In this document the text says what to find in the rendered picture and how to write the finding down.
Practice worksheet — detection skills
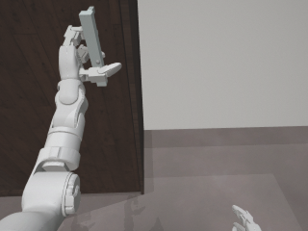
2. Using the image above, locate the robot left hand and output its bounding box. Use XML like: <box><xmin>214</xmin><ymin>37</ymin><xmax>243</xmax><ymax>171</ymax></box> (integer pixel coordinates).
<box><xmin>59</xmin><ymin>25</ymin><xmax>122</xmax><ymax>84</ymax></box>

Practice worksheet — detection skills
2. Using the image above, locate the robot right hand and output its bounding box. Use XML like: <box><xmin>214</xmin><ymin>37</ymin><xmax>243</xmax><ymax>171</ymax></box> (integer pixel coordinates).
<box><xmin>232</xmin><ymin>205</ymin><xmax>262</xmax><ymax>231</ymax></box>

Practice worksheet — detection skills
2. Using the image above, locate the wardrobe door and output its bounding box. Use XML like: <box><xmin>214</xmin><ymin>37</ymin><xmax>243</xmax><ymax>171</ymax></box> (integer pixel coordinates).
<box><xmin>0</xmin><ymin>0</ymin><xmax>141</xmax><ymax>194</ymax></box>
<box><xmin>0</xmin><ymin>168</ymin><xmax>24</xmax><ymax>191</ymax></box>

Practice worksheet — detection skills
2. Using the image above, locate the robot left upper arm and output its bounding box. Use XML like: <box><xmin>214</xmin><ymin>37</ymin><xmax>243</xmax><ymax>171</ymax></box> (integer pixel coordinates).
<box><xmin>0</xmin><ymin>171</ymin><xmax>81</xmax><ymax>231</ymax></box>

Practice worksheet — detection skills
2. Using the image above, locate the handle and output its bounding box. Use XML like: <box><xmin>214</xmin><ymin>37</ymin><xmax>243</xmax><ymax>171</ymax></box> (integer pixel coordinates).
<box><xmin>79</xmin><ymin>6</ymin><xmax>108</xmax><ymax>87</ymax></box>

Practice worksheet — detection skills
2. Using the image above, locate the robot left forearm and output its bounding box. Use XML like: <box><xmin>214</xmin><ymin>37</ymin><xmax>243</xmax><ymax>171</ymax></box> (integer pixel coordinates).
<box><xmin>21</xmin><ymin>79</ymin><xmax>89</xmax><ymax>210</ymax></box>

